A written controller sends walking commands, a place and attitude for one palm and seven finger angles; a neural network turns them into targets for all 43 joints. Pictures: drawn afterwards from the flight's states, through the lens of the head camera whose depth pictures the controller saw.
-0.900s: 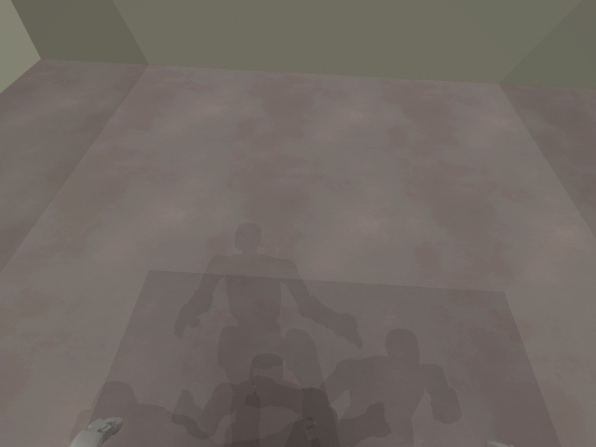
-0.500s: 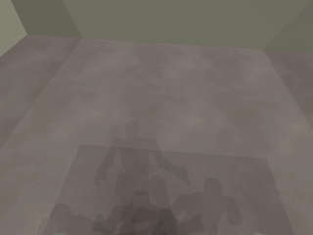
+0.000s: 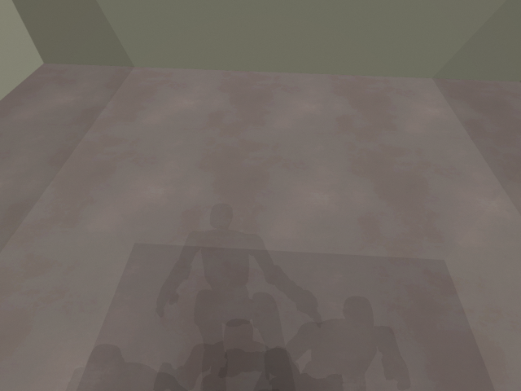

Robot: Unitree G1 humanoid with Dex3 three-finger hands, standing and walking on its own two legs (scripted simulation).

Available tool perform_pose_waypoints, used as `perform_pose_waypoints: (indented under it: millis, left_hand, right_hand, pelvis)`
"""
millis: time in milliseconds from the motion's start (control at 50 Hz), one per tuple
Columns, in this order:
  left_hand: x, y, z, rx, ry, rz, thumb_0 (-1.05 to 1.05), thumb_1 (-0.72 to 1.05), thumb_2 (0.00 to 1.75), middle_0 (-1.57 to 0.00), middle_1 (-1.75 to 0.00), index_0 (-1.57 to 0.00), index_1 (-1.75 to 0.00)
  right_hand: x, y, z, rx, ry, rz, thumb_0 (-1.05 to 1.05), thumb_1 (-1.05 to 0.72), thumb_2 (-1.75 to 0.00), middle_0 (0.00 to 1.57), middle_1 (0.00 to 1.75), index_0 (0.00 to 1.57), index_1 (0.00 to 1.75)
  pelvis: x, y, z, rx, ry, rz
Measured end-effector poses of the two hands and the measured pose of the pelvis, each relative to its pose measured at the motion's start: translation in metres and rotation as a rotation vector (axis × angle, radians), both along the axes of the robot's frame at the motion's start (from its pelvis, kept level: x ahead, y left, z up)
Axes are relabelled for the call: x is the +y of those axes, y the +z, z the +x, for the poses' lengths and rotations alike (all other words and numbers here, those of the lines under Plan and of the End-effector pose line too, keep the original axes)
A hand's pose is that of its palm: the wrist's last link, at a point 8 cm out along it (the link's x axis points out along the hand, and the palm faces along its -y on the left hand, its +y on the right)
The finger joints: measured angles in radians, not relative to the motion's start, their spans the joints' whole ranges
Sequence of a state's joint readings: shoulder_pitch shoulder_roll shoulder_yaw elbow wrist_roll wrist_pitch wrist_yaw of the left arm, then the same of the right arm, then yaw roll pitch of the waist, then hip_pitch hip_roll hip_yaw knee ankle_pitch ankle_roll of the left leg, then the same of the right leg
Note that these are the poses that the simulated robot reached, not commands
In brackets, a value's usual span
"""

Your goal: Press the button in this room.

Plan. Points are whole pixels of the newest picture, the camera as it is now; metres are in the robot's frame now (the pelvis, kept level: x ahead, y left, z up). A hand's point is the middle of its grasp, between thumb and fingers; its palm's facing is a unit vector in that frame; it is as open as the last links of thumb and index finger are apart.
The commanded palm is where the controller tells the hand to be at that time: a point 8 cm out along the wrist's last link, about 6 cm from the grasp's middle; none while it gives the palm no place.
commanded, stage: turn or walk to find it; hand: left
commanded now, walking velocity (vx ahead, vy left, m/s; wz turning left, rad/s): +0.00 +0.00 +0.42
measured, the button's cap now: out of the picture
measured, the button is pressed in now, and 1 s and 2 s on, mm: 0 0 0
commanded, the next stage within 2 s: none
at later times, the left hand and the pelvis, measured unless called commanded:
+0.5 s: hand out of the picture +0.03 +0.22 -0.19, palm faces +0.10 -0.97 -0.23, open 7.3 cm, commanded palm none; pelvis -0.02 +0.01 -0.01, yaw +7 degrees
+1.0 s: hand out of the picture -0.08 +0.17 -0.16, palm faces +0.37 -0.89 -0.26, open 7.3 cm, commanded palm none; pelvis -0.06 -0.03 -0.01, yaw +22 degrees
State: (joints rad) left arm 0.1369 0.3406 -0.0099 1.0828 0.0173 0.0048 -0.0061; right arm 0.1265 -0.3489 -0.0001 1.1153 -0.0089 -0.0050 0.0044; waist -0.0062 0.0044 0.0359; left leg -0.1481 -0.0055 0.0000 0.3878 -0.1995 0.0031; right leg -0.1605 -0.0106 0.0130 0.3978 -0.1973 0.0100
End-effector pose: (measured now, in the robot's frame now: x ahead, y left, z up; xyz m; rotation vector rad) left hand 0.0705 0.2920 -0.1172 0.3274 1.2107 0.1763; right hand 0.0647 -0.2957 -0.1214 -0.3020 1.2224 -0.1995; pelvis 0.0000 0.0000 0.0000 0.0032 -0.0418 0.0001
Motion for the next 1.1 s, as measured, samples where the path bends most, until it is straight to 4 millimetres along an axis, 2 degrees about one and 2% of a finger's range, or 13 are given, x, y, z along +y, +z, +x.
perform_pose_waypoints:
  millis: [120,200,320,420,500,600,720,760,820,940,1020,1100]
  left_hand:
    - [-0.004,-0.001,0.001,-0.010,0.007,-0.003,0.00,0.91,0.90,-0.20,-0.30,-0.21,-0.30]
    - [-0.011,-0.007,-0.003,-0.009,0.033,-0.013,0.00,0.91,0.90,-0.20,-0.30,-0.21,-0.30]
    - [-0.024,-0.026,-0.024,0.012,0.078,-0.070,0.00,0.91,0.90,-0.20,-0.30,-0.21,-0.30]
    - [-0.025,-0.043,-0.043,0.038,0.121,-0.112,0.00,0.91,0.90,-0.20,-0.30,-0.21,-0.30]
    - [-0.025,-0.039,-0.052,0.042,0.154,-0.114,0.00,0.91,0.90,-0.20,-0.30,-0.21,-0.30]
    - [-0.029,-0.024,-0.059,-0.003,0.199,-0.099,0.00,0.91,0.90,-0.20,-0.30,-0.21,-0.30]
    - [-0.043,-0.013,-0.072,-0.078,0.251,-0.053,0.00,0.91,0.90,-0.20,-0.30,-0.20,-0.30]
    - [-0.051,-0.009,-0.084,-0.089,0.270,-0.035,0.00,0.91,0.90,-0.20,-0.30,-0.20,-0.30]
    - [-0.061,-0.002,-0.108,-0.086,0.314,-0.028,0.00,0.91,0.90,-0.20,-0.30,-0.21,-0.30]
    - [-0.077,-0.005,-0.153,-0.047,0.392,-0.054,0.00,0.91,0.90,-0.20,-0.30,-0.21,-0.30]
    - [-0.085,-0.016,-0.185,-0.013,0.451,-0.089,0.00,0.91,0.90,-0.20,-0.30,-0.21,-0.30]
    - [-0.085,-0.030,-0.224,0.036,0.515,-0.129,0.00,0.90,0.90,-0.20,-0.30,-0.21,-0.30]
  right_hand:
    - [-0.001,-0.001,-0.002,0.010,0.004,0.001,0.00,-0.90,-0.90,0.21,0.30,0.20,0.30]
    - [0.006,-0.007,-0.004,0.033,0.016,0.013,0.00,-0.90,-0.90,0.21,0.30,0.20,0.30]
    - [0.033,-0.020,-0.010,0.074,0.036,0.054,0.00,-0.90,-0.90,0.20,0.30,0.20,0.30]
    - [0.060,-0.023,-0.015,0.076,0.049,0.078,0.00,-0.90,-0.90,0.21,0.30,0.20,0.30]
    - [0.072,-0.020,-0.022,0.078,0.059,0.097,0.00,-0.90,-0.90,0.21,0.30,0.20,0.30]
    - [0.069,-0.021,-0.026,0.095,0.085,0.107,0.00,-0.90,-0.90,0.21,0.30,0.20,0.30]
    - [0.042,-0.034,-0.023,0.088,0.123,0.121,0.00,-0.90,-0.90,0.21,0.30,0.20,0.30]
    - [0.032,-0.038,-0.019,0.082,0.135,0.122,0.00,-0.90,-0.90,0.21,0.30,0.20,0.30]
    - [0.022,-0.032,-0.010,0.075,0.169,0.116,0.00,-0.90,-0.90,0.21,0.30,0.20,0.30]
    - [0.016,-0.022,0.005,0.064,0.235,0.091,0.00,-0.91,-0.90,0.20,0.30,0.20,0.30]
    - [0.027,-0.018,0.013,0.086,0.297,0.065,0.00,-0.91,-0.90,0.20,0.30,0.20,0.30]
    - [0.056,-0.015,0.026,0.073,0.376,0.050,0.00,-0.91,-0.90,0.20,0.30,0.20,0.30]
  pelvis:
    - [-0.002,-0.001,-0.002,0.007,0.013,-0.001]
    - [-0.003,-0.004,-0.004,0.020,0.033,-0.003]
    - [0.003,-0.012,-0.008,0.029,0.072,-0.019]
    - [0.013,-0.019,-0.012,0.026,0.093,-0.007]
    - [0.012,-0.013,-0.019,0.035,0.122,-0.016]
    - [0.004,-0.007,-0.028,0.050,0.169,-0.029]
    - [-0.019,-0.013,-0.040,0.055,0.231,-0.011]
    - [-0.026,-0.014,-0.045,0.040,0.253,-0.017]
    - [-0.032,-0.009,-0.048,0.030,0.290,0.002]
    - [-0.036,-0.005,-0.055,0.021,0.358,0.011]
    - [-0.032,-0.006,-0.063,0.026,0.401,0.004]
    - [-0.020,-0.010,-0.075,0.032,0.440,-0.008]
